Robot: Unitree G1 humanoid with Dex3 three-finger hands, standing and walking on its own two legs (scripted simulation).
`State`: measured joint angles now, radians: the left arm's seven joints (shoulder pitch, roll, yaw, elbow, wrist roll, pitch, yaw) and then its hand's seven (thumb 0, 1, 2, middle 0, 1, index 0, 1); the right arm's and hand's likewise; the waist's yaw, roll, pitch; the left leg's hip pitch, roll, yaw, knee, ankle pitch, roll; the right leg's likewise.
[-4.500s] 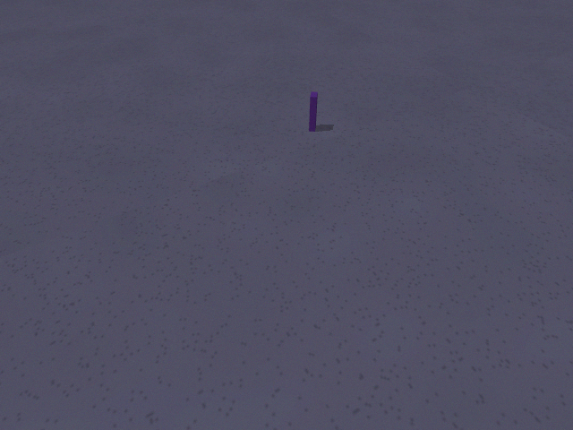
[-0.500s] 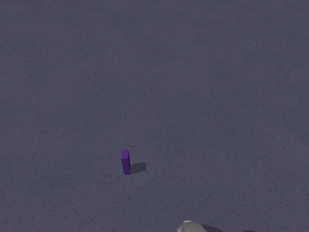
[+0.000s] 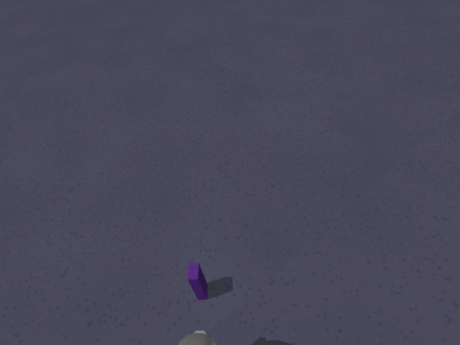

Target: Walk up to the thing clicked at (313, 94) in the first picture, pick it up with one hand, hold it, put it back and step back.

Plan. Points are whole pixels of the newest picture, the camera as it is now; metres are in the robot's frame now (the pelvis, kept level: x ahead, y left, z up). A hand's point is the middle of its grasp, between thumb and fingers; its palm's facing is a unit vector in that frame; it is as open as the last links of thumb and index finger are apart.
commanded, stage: walk up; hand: left
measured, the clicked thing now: (198, 282) +0.47 +0.22 -0.66
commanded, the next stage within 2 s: stand in 2.00 s
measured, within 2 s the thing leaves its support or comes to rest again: neither
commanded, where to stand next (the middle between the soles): +0.15 +0.02 m, yaw +0 degrees
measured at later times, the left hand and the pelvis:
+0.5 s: hand out of the picture +0.12 +0.30 -0.17, palm faces -0.03 -0.93 -0.38, open 7.4 cm; pelvis +0.07 +0.03 -0.02, yaw +0 degrees
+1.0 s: hand (119, 330) +0.19 +0.27 -0.15, palm faces -0.01 -0.95 -0.31, open 7.4 cm; pelvis +0.09 +0.03 +0.00, yaw +1 degrees
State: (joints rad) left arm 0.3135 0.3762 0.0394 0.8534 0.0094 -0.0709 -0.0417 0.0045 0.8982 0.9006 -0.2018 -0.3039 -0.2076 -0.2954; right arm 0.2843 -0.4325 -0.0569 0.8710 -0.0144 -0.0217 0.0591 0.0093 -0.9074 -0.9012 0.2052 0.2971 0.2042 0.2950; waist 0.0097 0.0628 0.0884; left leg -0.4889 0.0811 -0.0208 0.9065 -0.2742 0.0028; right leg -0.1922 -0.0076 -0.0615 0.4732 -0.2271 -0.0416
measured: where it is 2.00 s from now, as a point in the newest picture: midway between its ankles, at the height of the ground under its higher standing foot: outside the picture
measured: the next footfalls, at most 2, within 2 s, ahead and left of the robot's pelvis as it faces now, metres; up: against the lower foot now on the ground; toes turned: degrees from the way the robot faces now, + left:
left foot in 0.14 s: +0.15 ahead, +0.14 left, +0.00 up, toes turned +2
right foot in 0.50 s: +0.14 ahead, -0.11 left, +0.00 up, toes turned -1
